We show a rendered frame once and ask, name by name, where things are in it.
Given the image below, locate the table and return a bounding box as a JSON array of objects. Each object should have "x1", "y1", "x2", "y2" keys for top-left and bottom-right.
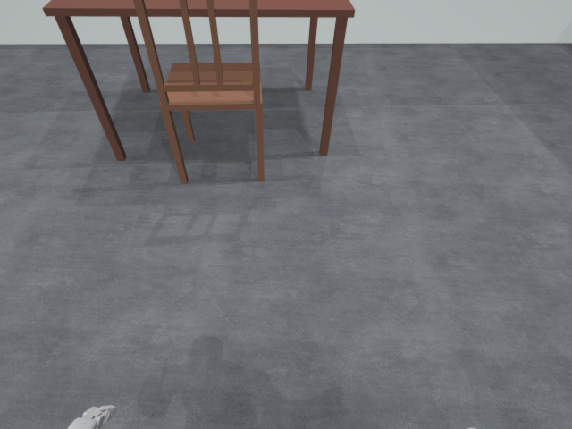
[{"x1": 43, "y1": 0, "x2": 355, "y2": 161}]

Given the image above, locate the robot left hand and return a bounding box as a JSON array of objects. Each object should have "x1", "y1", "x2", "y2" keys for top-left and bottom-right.
[{"x1": 67, "y1": 405, "x2": 116, "y2": 429}]

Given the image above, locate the chair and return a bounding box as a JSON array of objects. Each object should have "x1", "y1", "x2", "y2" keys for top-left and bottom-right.
[{"x1": 133, "y1": 0, "x2": 265, "y2": 184}]

